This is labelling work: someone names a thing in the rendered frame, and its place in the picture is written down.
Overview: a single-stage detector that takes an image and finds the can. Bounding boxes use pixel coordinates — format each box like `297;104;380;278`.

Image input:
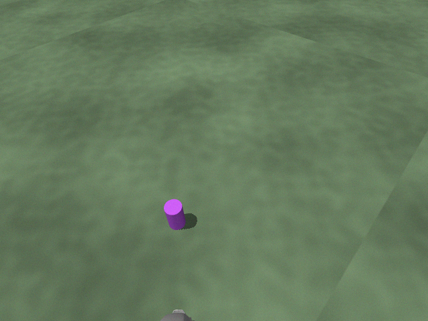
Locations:
164;199;186;230

